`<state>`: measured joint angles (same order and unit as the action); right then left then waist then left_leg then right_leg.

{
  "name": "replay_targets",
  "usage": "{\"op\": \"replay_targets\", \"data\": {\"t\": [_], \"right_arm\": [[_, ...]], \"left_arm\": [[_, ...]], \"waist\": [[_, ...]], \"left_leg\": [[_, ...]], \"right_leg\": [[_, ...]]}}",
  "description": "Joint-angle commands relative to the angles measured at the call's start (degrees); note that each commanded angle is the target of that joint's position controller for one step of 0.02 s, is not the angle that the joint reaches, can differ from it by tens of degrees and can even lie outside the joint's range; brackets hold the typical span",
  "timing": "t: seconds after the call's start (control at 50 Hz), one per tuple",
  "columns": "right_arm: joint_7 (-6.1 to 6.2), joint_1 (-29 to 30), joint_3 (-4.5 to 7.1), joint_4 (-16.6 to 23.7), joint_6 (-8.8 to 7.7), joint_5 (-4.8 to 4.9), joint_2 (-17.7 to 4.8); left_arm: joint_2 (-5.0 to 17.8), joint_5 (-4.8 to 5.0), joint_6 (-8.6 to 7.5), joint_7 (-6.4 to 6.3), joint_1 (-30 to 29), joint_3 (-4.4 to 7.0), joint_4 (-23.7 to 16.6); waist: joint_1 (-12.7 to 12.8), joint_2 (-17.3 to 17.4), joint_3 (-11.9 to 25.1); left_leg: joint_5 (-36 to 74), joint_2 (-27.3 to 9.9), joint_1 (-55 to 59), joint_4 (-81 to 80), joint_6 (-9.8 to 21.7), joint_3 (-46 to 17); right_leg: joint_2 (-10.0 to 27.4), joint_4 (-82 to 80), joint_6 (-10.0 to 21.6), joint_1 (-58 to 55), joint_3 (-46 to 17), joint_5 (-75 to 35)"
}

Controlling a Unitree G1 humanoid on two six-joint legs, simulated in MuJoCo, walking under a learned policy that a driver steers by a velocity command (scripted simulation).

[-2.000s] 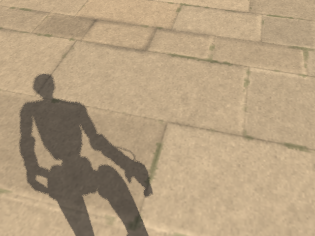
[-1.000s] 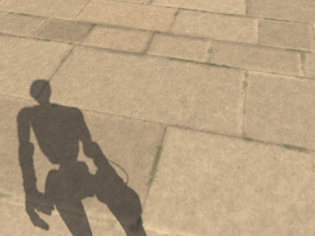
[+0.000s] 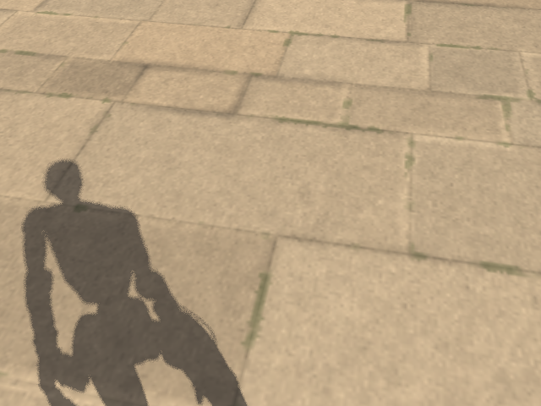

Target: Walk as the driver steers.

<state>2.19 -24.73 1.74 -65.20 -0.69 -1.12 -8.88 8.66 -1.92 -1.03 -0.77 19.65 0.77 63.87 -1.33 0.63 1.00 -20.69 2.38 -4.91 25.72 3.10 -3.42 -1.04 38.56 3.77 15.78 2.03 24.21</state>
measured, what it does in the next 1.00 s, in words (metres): walks ahead: left foot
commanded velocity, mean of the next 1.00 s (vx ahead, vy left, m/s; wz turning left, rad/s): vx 0.45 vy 0.00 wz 0.00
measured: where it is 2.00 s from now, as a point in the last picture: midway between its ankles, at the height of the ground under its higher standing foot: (297, 248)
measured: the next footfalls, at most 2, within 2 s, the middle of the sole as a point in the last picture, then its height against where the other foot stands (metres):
left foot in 0.52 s outside the picture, level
right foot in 1.06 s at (323, 342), level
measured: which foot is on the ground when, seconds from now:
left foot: down 0.00-0.06, up 0.08-0.50, down 0.52-1.00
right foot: down 0.00-0.52, up 0.54-1.00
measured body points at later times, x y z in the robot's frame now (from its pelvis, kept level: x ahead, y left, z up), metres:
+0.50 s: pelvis +0.23 -0.02 -0.02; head +0.27 -0.02 +0.43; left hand +0.09 +0.18 -0.15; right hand +0.41 -0.23 -0.14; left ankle +0.36 +0.04 -0.73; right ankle +0.02 -0.09 -0.73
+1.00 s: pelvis +0.51 -0.02 +0.00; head +0.55 -0.02 +0.45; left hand +0.70 +0.18 -0.13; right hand +0.40 -0.24 -0.14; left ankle +0.36 +0.04 -0.74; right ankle +0.67 -0.13 -0.71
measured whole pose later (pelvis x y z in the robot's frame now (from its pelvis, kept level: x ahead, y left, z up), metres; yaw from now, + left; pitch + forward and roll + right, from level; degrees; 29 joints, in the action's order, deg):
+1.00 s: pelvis +0.51 -0.02 +0.00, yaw +0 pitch +1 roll +1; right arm 0.8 -28.9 0.9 -62.5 -6.0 -1.2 -8.4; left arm 9.6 -1.1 -2.6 1.6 0.4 1.5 51.2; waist -4.3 -1.1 -3.6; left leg -18.7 5.0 7.3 10.3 4.8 4.2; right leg 2.4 34.3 4.2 32.9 5.2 2.9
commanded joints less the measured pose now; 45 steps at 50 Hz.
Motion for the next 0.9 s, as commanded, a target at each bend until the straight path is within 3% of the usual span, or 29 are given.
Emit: {"op": "replay_targets", "data": {"t": [0.02,0.04,0.06,0.08,0.1,0.12,0.14,0.16,0.2,0.26,0.36,0.4,0.44,0.48,0.5,0.52,0.54,0.56,0.58,0.6,0.64,0.68,0.72,0.78,0.9], "right_arm": [[-0.22,-1.37,1.82,1.48,-1.10,0.17,-8.09],[-0.34,1.34,1.78,2.44,-1.38,0.59,-7.56],[-0.51,3.79,1.48,3.67,-1.95,0.52,-6.32],[-1.10,6.27,0.30,5.90,-2.83,0.95,-2.30],[-1.64,6.21,0.68,7.64,-3.25,-0.47,-3.61],[-2.08,6.97,1.16,7.38,-3.17,-1.74,-5.46],[-2.59,7.22,0.74,7.31,-3.52,-1.41,-3.46],[-3.05,7.32,0.60,7.17,-3.88,-0.82,-2.64],[-3.69,7.52,1.10,7.25,-3.44,-1.01,-3.57],[-3.88,10.26,1.46,8.51,-2.41,-0.83,-3.70],[-4.01,24.71,0.30,14.30,-1.98,-0.07,-2.10],[-3.86,26.83,0.05,15.40,-1.92,0.25,-2.48],[-3.24,24.00,0.65,15.16,-2.02,0.34,-4.50],[-2.45,12.79,2.03,11.82,-2.65,0.46,-7.15],[-2.05,4.45,2.81,9.02,-3.05,0.25,-8.09],[-1.53,-3.32,4.00,7.25,-3.29,-1.09,-11.63],[-1.85,-5.04,4.98,7.58,-3.21,-2.38,-16.16],[-2.59,-0.89,4.79,7.67,-2.66,0.16,-14.08],[-2.70,6.32,3.80,8.97,-2.81,0.76,-11.04],[-2.96,9.46,2.90,9.37,-3.44,0.64,-7.51],[-2.47,8.55,1.59,7.76,-4.64,0.29,-3.98],[-2.10,5.37,1.29,6.37,-5.64,0.33,-4.35],[-1.98,2.93,1.40,5.70,-6.02,0.40,-6.17],[-2.06,-0.75,1.09,5.33,-5.85,0.53,-6.64],[-1.62,-7.37,0.37,4.00,-5.83,0.49,-6.41]], "left_arm": [[2.13,0.58,-2.84,0.95,-1.57,0.68,-4.84],[1.69,1.19,-3.25,0.97,4.18,0.97,-2.97],[2.83,1.33,-3.52,0.71,10.98,1.71,-0.63],[8.54,0.71,-3.90,0.14,18.66,3.35,0.60],[12.24,1.23,-3.11,0.34,24.13,4.43,2.58],[8.70,0.91,-2.68,0.31,18.05,3.53,0.97],[7.51,0.81,-2.94,0.51,12.66,3.08,-1.20],[6.88,0.70,-3.33,0.51,9.25,2.77,-2.50],[4.84,0.88,-4.27,0.26,8.83,1.82,-2.44],[4.31,1.15,-4.90,-0.02,13.89,1.07,-0.34],[4.36,0.96,-5.13,-0.43,14.79,0.08,-0.21],[5.53,0.92,-5.39,-0.71,15.11,0.14,0.04],[6.97,0.93,-5.79,-0.90,13.93,0.38,0.05],[8.46,0.82,-5.72,-1.12,12.03,0.85,-0.25],[9.05,1.16,-5.44,-0.96,10.52,1.07,-0.57],[7.43,1.40,-5.33,-0.49,10.75,0.67,-1.56],[-0.33,2.50,-4.89,0.27,17.62,-0.45,-2.62],[5.83,1.60,-4.47,0.41,13.42,1.20,-2.98],[6.82,1.13,-4.50,0.60,7.20,1.64,-5.59],[6.47,0.79,-4.71,0.82,4.02,1.75,-6.32],[4.08,-0.13,-3.59,1.18,5.32,1.76,-5.77],[2.47,-0.34,-2.47,1.65,5.55,1.69,-5.90],[3.21,-0.40,-1.69,1.99,1.58,1.97,-7.49],[4.32,-0.08,-1.29,2.38,-7.64,2.11,-10.78],[3.30,0.91,-1.69,2.59,-20.31,1.24,-14.94]], "waist": [[1.94,6.24,-13.41],[4.86,5.06,-12.19],[7.67,1.71,-10.46],[10.96,-11.81,-7.54],[10.35,-17.15,-6.70],[6.50,-7.25,-10.43],[4.50,-3.25,-11.96],[2.94,-2.08,-11.56],[1.75,-3.07,-9.70],[1.70,-4.90,-7.63],[3.40,-6.16,-10.33],[3.41,-7.20,-10.19],[1.14,-7.59,-7.78],[-3.97,-7.66,-1.55],[-7.84,-6.78,2.30],[-10.15,-2.97,6.95],[-5.07,9.47,12.87],[-5.17,3.11,11.13],[-2.29,2.21,0.96],[-1.10,-0.92,-3.40],[2.66,-1.28,-5.11],[3.76,-0.12,-5.00],[3.82,0.98,-5.99],[1.82,1.64,-7.54],[-1.88,3.32,-7.46]], "left_leg": [[-14.15,-15.47,-9.30,-13.82,9.99,-18.34],[-10.56,-12.44,-14.85,-10.44,8.20,-14.16],[-6.09,-8.93,-21.56,-3.77,6.27,-9.51],[-2.94,-0.85,-30.10,15.19,3.03,1.14],[-10.11,1.41,-36.93,29.46,2.16,5.14],[-7.01,-2.62,-37.98,37.00,2.73,2.56],[-1.47,-4.53,-37.22,38.53,2.71,1.67],[2.76,-5.83,-35.59,37.98,2.35,1.69],[6.70,-6.47,-34.38,36.33,1.25,3.46],[8.78,-5.18,-36.57,35.20,0.38,6.68],[14.19,-2.60,-33.14,18.42,0.08,11.22],[15.26,-1.13,-27.77,12.06,1.31,12.72],[14.61,0.78,-21.04,9.51,3.55,12.98],[13.01,2.77,-10.30,7.59,5.82,11.65],[15.22,2.07,-0.70,2.97,6.89,10.68],[6.22,-6.98,11.01,1.00,9.05,0.81],[1.96,-25.21,23.88,-3.19,17.69,-29.11],[-8.97,-24.34,19.13,-11.84,18.70,-38.28],[-11.93,-22.96,10.05,-14.34,16.37,-29.17],[-5.08,-20.61,2.49,-16.45,14.55,-23.21],[7.57,-15.99,-5.79,-17.60,11.22,-13.09],[15.82,-14.28,-7.01,-17.92,10.47,-8.26],[19.11,-13.21,-6.49,-18.86,9.98,-4.89],[24.67,-11.87,-3.49,-19.78,8.56,-2.06],[37.35,-11.08,4.20,-17.61,6.28,1.54]], "right_leg": [[1.35,-5.08,1.04,4.75,1.29,-1.17],[-0.61,-10.95,1.20,-6.02,2.30,-4.36],[-0.04,-14.80,1.31,-17.52,-0.91,-5.71],[12.13,-25.51,4.23,-25.87,-21.12,6.89],[21.66,-30.49,7.96,-26.99,-38.05,10.22],[21.55,-29.81,7.96,-21.31,-35.55,10.45],[19.73,-30.42,7.55,-16.89,-30.51,6.33],[17.45,-31.45,6.89,-15.02,-25.52,1.03],[13.86,-31.70,5.78,-15.79,-17.49,-11.69],[11.95,-28.80,5.05,-19.40,-10.18,-34.31],[9.72,-29.52,4.58,-15.15,-5.06,-45.20],[10.41,-29.13,4.60,-14.94,-4.25,-50.60],[11.63,-24.46,4.12,-16.91,-3.29,-63.76],[12.02,-11.47,3.61,-19.29,-2.62,-72.25],[11.02,-1.01,3.30,-16.64,-1.71,-67.35],[8.54,14.07,3.20,-7.18,-0.47,-49.66],[-1.98,37.89,1.47,11.86,1.15,1.64],[-1.92,43.32,2.59,18.34,-5.32,2.03],[1.73,41.04,3.05,21.56,-5.28,-3.96],[3.51,37.76,3.08,19.72,-5.01,-7.41],[5.73,32.29,1.93,13.18,-5.00,-8.84],[6.09,28.79,0.76,11.92,-3.84,-9.10],[6.84,25.28,-0.15,15.46,-2.35,-11.63],[7.51,17.78,-1.41,21.53,-0.22,-18.12],[4.24,0.23,-1.47,20.38,3.70,-25.21]]}}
